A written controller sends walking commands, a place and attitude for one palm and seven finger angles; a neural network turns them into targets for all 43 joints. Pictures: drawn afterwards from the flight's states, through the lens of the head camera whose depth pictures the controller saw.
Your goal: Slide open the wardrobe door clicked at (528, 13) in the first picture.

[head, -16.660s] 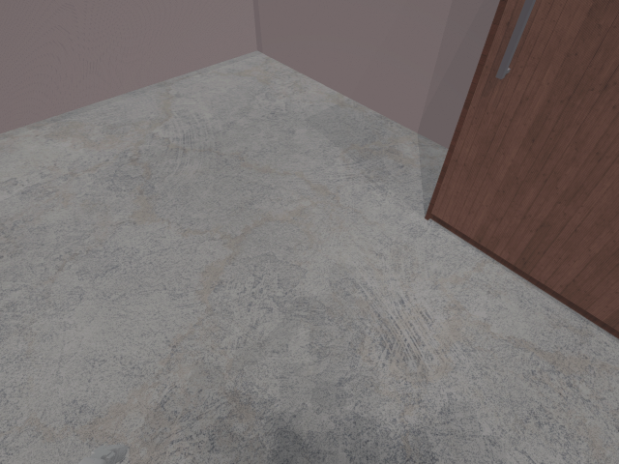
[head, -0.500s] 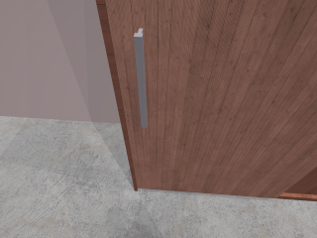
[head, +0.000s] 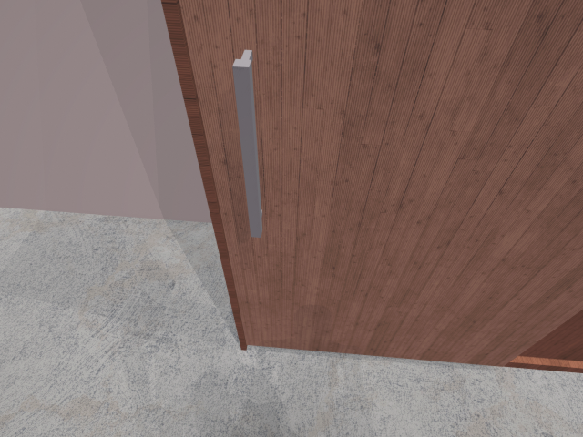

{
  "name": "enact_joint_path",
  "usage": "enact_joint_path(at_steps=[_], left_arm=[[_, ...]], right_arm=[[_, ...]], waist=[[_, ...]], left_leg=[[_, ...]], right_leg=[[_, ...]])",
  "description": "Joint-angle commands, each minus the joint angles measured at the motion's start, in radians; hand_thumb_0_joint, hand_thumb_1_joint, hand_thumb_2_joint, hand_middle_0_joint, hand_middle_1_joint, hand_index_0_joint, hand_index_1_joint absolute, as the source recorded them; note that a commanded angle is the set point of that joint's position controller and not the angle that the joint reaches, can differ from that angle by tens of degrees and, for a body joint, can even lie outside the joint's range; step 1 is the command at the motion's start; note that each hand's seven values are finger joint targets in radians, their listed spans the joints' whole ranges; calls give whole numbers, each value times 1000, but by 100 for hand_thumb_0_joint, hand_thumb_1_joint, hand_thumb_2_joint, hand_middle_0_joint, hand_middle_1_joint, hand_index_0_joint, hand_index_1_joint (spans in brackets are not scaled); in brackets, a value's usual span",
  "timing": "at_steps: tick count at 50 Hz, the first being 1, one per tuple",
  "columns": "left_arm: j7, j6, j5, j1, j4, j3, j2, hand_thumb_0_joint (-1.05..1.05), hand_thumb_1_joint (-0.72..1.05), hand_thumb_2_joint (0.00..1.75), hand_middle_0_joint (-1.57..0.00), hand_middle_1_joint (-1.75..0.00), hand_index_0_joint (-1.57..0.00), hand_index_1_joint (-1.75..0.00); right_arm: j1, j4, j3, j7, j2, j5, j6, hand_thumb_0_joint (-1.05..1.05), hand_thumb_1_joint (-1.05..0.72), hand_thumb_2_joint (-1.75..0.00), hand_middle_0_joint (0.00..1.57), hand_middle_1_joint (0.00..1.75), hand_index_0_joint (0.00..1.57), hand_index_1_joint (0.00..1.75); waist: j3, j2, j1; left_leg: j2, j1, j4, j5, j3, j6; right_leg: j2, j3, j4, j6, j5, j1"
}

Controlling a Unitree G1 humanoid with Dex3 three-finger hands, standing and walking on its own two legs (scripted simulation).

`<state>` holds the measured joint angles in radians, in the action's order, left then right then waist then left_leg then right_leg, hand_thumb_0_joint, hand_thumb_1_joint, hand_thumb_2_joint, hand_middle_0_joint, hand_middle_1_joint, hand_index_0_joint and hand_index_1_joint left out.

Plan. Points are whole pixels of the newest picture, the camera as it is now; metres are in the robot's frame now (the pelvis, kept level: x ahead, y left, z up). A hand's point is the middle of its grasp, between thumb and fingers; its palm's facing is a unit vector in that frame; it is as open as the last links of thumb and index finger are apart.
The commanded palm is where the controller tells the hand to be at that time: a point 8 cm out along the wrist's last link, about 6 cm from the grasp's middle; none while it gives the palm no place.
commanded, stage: come to a stop and stand still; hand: left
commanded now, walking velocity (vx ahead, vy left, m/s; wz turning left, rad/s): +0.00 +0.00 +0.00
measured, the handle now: (252, 159) +0.49 +0.10 +0.12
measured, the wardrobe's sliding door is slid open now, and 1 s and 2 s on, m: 0.00 0.00 0.00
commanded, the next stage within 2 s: look again from close up in 0.80 s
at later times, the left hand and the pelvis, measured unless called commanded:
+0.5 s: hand out of the picture +0.03 +0.15 -0.18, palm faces +0.02 -0.99 -0.17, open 7.3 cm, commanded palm none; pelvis +0.05 -0.01 +0.00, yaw +0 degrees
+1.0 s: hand out of the picture +0.04 +0.15 -0.18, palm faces +0.00 -0.98 -0.19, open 7.4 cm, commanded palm none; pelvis +0.05 -0.01 +0.00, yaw +0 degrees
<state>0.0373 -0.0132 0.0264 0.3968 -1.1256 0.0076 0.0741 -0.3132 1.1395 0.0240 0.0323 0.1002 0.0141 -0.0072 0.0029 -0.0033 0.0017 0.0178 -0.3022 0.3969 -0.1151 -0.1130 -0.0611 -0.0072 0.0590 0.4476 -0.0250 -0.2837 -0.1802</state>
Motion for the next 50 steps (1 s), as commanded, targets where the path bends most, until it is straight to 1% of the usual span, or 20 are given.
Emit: enact_joint_path(at_steps=[1, 2, 6, 7, 8, 13, 21, 27, 30, 31, 38, 41, 42, 44, 45, 46, 47, 48, 49, 50], left_arm=[[9, -10, -8, 98, 10, 12, 79, 0, 90, 90, -20, -30, -20, -30], [10, -12, -8, 94, 11, 11, 80, 0, 90, 90, -20, -30, -20, -30], [11, -13, -11, 68, 16, 10, 87, 0, 90, 90, -20, -30, -20, -30], [12, -14, -10, 70, 18, 10, 90, 0, 90, 90, -20, -30, -20, -30], [13, -14, -12, 64, 19, 9, 90, 0, 90, 90, -20, -30, -20, -30], [15, -14, -11, 44, 27, 11, 103, 0, 90, 90, -20, -30, -20, -30], [14, -8, -14, 27, 28, 10, 119, 0, 90, 90, -20, -30, -20, -30], [14, -9, -10, 18, 28, 11, 131, 0, 90, 90, -20, -30, -20, -30], [14, -7, -12, 13, 27, 10, 135, 0, 90, 90, -20, -30, -20, -30], [13, -6, -12, 10, 28, 10, 135, 0, 90, 90, -20, -30, -20, -30], [13, -6, -11, 9, 24, 11, 147, 0, 90, 90, -20, -30, -20, -30], [12, -5, -12, 9, 22, 11, 148, 0, 90, 90, -20, -30, -20, -30], [12, -5, -10, 12, 24, 12, 151, 0, 90, 90, -20, -30, -20, -30], [12, -4, -12, 7, 22, 10, 152, 0, 90, 90, -20, -30, -20, -30], [51, -41, 6, 62, 22, -7, 157, 0, 90, 90, -20, -30, -20, -30], [42, -46, -6, 8, 71, 4, 198, 0, 90, 90, -20, -30, -20, -30], [33, -53, -6, -11, 81, 7, 200, 0, 90, 90, -20, -30, -20, -30], [29, -54, -11, -22, 86, 3, 204, 0, 90, 90, -20, -30, -20, -30], [27, -54, -14, -12, 95, 1, 186, 0, 90, 90, -20, -30, -20, -30], [28, -53, -16, -8, 97, 3, 174, 0, 90, 90, -20, -30, -20, -30]], right_arm=[[-71, -17, 3, 2, 71, -2, 22, 0, -90, -90, 20, 30, 20, 30], [-69, -17, 2, 2, 71, -3, 24, 0, -90, -90, 20, 30, 20, 30], [-63, -8, -2, 3, 73, -4, 28, 0, -90, -90, 20, 30, 20, 30], [-63, -9, -2, 3, 72, -4, 28, 0, -90, -90, 20, 30, 20, 30], [-60, -7, -5, 3, 73, -5, 30, 0, -90, -90, 20, 30, 20, 30], [-58, -2, -7, 6, 79, -5, 33, 0, -90, -90, 20, 30, 20, 30], [-34, 1, -11, 9, 95, -6, 30, 0, -90, -90, 20, 30, 20, 30], [-23, -2, -11, 11, 107, -6, 31, 0, -90, -90, 20, 30, 20, 30], [-15, -2, -12, 11, 115, -6, 29, 0, -90, -90, 20, 30, 20, 30], [-13, -1, -12, 12, 118, -6, 30, 0, -90, -90, 20, 30, 20, 30], [-1, -3, -14, 13, 126, -6, 30, 0, -90, -90, 20, 30, 20, 30], [6, -3, -15, 13, 133, -6, 29, 0, -90, -90, 20, 30, 20, 30], [4, -5, -14, 14, 132, -6, 30, 0, -90, -90, 20, 30, 20, 30], [6, -2, -16, 13, 133, -6, 28, 0, -90, -90, 20, 30, 20, 30], [80, -89, -19, 0, 160, -9, 48, 0, -90, -90, 20, 30, 20, 30], [12, -106, -20, -10, 122, -5, 36, 0, -90, -90, 20, 30, 20, 30], [31, -106, -19, -10, 108, 6, 37, 0, -90, -90, 20, 30, 20, 30], [-13, -106, -18, -7, 116, 2, 38, 0, -90, -90, 20, 30, 20, 30], [-18, -116, -18, -4, 132, 1, 40, 0, -90, -90, 20, 30, 20, 30], [-18, -124, -17, -1, 142, 0, 44, 0, -90, -90, 20, 30, 20, 30]], waist=[[69, -7, -8], [67, -27, -6], [63, -13, -8], [57, -28, -5], [57, -15, -6], [38, -23, -5], [45, 4, -3], [35, -16, -2], [42, -21, -5], [41, -7, -5], [47, -26, -3], [48, -16, -2], [46, -23, 0], [60, -25, -3], [91, 4, 17], [58, -34, -39], [37, 68, -27], [-19, 45, -43], [-44, 18, -33], [-75, -22, -30]], left_leg=[[-135, 93, -103, -122, 180, 28], [-134, 98, -85, -82, 172, 27], [-134, 117, -72, -15, 158, 29], [-136, 122, -58, 24, 155, 27], [-136, 124, -57, 43, 155, 26], [-140, 138, -38, 127, 149, 26], [-142, 168, -37, 151, 145, 29], [-142, 181, -23, 193, 137, 31], [-142, 190, -31, 187, 139, 31], [-142, 190, -34, 190, 142, 30], [-142, 195, -31, 203, 137, 30], [-140, 200, -35, 193, 141, 29], [-141, 199, -28, 209, 139, 29], [-140, 193, -37, 178, 140, 32], [-107, 124, 218, 266, 100, 41], [-96, 58, 178, -65, 131, 23], [-72, 78, 143, -50, 111, 29], [-76, 88, 130, -11, 117, 25], [-83, 92, 137, 51, 135, 17], [-96, 106, 143, 135, 147, 10]], right_leg=[[112, -121, -127, -10, -3, -109], [115, -121, -130, -10, 22, -98], [123, -122, -133, -8, 61, -75], [124, -119, -133, -8, 93, -62], [127, -120, -132, -7, 111, -54], [131, -112, -124, -4, 207, -1], [134, -108, -134, 0, 230, 16], [138, -100, -131, 4, 311, 45], [137, -100, -135, 5, 290, 42], [139, -101, -138, 3, 280, 46], [142, -94, -141, 7, 320, 57], [142, -98, -147, 7, 298, 57], [143, -93, -145, 7, 326, 65], [142, -96, -150, 7, 297, 57], [163, -158, -119, 52, 713, -31], [196, -148, -99, -5, 581, 19], [219, -151, -63, -38, 737, 52], [186, -124, -22, -52, 663, 80], [158, -116, -6, -50, 598, 85], [140, -112, 9, -49, 588, 97]])
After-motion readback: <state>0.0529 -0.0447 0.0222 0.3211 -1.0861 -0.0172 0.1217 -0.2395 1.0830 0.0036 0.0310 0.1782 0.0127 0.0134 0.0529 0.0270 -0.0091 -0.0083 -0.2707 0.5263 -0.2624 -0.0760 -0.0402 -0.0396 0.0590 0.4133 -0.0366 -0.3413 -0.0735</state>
